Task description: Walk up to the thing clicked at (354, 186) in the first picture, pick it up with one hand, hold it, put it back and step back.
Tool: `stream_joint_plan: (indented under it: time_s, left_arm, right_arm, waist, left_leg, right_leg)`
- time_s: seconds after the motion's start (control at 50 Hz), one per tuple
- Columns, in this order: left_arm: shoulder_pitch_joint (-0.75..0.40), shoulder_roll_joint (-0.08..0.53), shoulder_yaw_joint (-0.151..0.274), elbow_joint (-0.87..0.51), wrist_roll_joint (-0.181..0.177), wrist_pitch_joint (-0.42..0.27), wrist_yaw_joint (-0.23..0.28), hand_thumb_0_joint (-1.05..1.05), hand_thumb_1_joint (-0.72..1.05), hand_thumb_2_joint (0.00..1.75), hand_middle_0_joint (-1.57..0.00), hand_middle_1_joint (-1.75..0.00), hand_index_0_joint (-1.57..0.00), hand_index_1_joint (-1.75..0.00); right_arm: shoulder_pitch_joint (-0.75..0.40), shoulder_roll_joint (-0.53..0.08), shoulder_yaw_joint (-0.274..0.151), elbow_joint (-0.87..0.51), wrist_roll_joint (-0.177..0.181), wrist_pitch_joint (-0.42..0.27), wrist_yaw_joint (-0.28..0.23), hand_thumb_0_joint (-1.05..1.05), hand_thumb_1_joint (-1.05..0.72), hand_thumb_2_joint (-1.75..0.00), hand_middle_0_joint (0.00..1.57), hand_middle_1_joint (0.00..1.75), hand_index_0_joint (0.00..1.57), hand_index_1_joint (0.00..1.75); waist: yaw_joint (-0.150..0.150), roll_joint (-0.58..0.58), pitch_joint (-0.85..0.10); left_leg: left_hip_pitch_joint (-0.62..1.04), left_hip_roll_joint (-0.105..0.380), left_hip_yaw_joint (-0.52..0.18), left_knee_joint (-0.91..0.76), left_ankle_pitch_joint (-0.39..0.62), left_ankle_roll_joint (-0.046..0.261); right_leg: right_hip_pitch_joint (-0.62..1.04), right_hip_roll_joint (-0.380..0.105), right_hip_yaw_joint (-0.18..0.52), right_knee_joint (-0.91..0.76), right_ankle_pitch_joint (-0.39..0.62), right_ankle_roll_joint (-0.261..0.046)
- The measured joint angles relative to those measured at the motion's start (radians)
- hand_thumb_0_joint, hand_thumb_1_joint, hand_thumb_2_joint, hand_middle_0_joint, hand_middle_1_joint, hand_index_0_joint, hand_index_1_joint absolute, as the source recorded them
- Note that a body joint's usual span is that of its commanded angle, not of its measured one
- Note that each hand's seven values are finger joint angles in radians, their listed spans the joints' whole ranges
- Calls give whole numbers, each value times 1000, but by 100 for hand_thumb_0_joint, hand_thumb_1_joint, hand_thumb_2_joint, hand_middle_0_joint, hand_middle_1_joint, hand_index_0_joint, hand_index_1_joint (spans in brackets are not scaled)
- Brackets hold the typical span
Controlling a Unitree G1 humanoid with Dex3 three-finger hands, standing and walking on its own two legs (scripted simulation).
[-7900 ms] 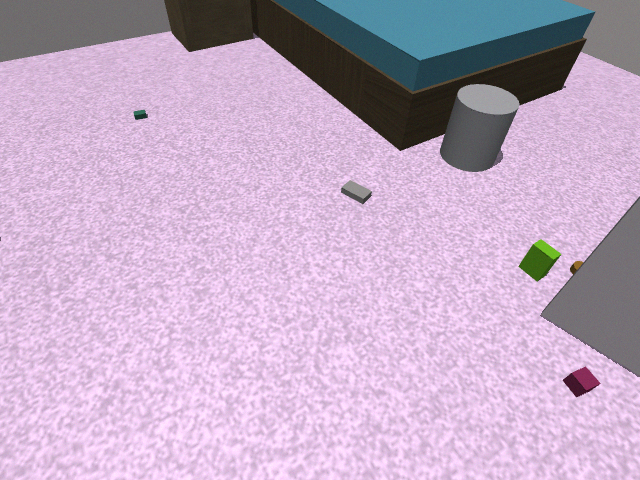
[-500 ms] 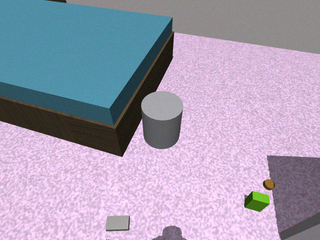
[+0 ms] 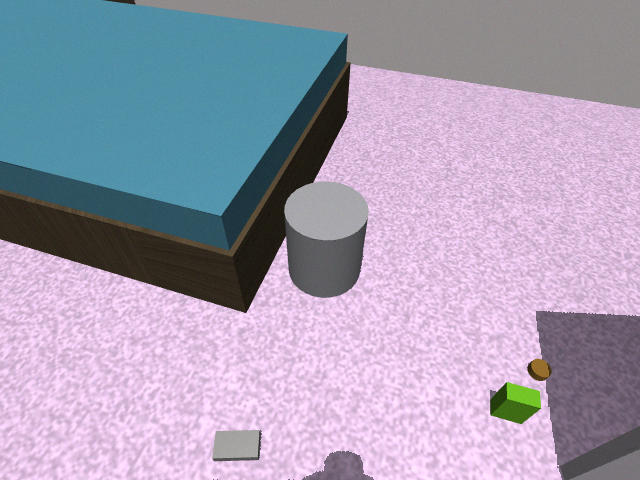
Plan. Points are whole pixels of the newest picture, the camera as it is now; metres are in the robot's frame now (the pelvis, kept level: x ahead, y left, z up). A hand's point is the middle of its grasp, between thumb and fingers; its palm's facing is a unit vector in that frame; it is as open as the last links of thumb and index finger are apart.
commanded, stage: stand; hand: left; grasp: from above
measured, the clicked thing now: (237, 445) +0.36 +0.24 -0.77
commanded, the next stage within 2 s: rise first in 0.68 s
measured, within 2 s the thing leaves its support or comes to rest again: neither
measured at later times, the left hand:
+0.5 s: hand out of the picture +0.08 +0.25 -0.15, palm faces -0.03 -0.94 -0.35, open 7.4 cm
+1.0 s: hand out of the picture +0.13 +0.25 -0.17, palm faces -0.03 -0.94 -0.33, open 8.6 cm
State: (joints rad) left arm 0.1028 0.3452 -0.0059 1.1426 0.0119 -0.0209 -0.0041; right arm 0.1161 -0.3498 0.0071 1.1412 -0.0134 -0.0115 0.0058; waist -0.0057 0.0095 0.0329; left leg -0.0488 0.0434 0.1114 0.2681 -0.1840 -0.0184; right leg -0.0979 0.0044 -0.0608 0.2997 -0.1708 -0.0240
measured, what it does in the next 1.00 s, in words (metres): stands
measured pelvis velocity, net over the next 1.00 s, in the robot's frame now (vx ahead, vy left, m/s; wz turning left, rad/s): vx -0.02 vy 0.00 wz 0.04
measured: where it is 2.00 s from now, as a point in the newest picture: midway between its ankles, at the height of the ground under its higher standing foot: outside the picture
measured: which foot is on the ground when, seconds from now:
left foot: down 0.00-1.00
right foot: down 0.00-1.00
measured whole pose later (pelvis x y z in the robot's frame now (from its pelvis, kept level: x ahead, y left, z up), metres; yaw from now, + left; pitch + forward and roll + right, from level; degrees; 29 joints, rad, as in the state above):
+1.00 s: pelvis -0.02 +0.00 -0.02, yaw +2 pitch +6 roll +1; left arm -0.06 0.33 0.12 1.07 0.11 -0.03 -0.03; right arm 0.22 -0.27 -0.01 0.81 0.03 -0.04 -0.02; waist -0.02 -0.02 0.03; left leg -0.37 0.03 0.08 0.53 -0.27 0.00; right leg -0.40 -0.03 -0.09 0.55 -0.26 -0.02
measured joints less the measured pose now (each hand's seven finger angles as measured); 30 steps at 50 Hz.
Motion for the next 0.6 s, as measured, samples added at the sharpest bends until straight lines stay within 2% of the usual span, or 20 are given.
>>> stream_joint_plan:
  time_s: [0.6]
  left_arm:
    - [1, 1, -1, -1, 0, 0, 0, 1, 90, 90, -20, -30, -20, -30]
  right_arm:
    - [1, 1, 0, -1, 0, -1, 0, 0, -91, -90, 20, 30, 20, 30]
  waist:
    - [0, -1, 4]
  left_leg:
    - [1, -5, -3, -3, 0, 3]
  right_leg:
    - [1, -5, -3, 2, -3, 4]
